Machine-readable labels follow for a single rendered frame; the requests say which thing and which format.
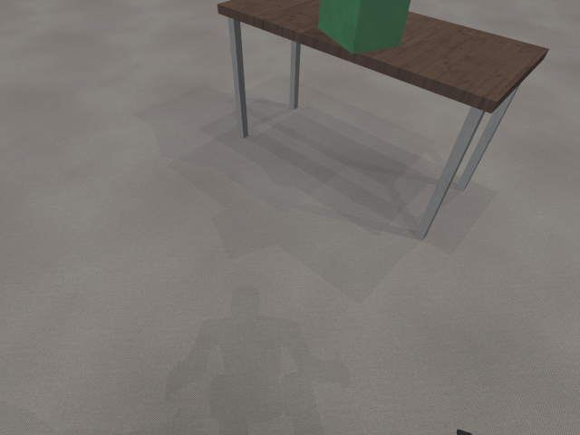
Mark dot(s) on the carton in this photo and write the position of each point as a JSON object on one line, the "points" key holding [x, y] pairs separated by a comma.
{"points": [[363, 25]]}

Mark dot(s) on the table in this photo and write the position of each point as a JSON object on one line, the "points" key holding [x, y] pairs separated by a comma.
{"points": [[470, 66]]}

